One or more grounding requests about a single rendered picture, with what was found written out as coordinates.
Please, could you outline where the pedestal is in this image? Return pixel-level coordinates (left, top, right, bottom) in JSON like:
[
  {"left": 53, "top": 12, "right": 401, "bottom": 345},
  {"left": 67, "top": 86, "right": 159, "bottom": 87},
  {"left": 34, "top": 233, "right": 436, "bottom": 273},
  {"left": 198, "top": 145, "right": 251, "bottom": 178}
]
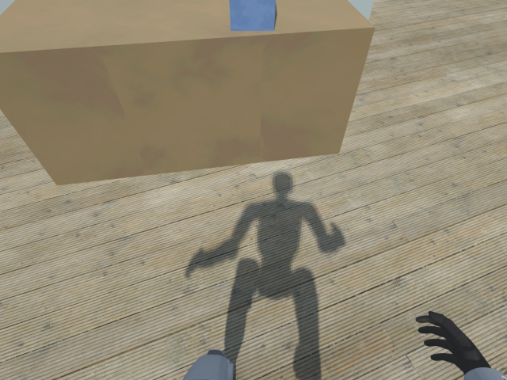
[{"left": 0, "top": 0, "right": 375, "bottom": 185}]

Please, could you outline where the robot left shin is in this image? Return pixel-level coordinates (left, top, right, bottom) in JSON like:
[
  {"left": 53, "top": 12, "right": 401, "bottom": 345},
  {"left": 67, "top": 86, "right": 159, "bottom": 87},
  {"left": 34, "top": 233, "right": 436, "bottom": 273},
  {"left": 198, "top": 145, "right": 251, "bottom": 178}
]
[{"left": 207, "top": 349, "right": 226, "bottom": 358}]

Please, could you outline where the left robot thigh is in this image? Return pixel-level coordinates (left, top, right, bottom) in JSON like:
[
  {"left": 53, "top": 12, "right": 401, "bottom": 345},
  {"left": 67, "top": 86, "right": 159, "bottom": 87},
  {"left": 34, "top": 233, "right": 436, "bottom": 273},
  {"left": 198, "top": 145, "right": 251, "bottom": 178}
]
[{"left": 182, "top": 355, "right": 234, "bottom": 380}]

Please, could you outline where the carton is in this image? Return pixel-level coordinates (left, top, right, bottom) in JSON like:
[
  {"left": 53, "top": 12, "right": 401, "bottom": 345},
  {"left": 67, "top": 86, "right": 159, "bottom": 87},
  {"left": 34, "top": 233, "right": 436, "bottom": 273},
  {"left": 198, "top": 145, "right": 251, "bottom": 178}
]
[{"left": 229, "top": 0, "right": 276, "bottom": 31}]

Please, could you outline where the right robot hand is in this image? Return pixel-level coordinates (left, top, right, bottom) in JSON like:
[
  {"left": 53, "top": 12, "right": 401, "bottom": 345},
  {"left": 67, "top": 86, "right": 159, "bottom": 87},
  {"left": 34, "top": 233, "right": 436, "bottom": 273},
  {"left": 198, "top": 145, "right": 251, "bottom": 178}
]
[{"left": 416, "top": 311, "right": 491, "bottom": 375}]

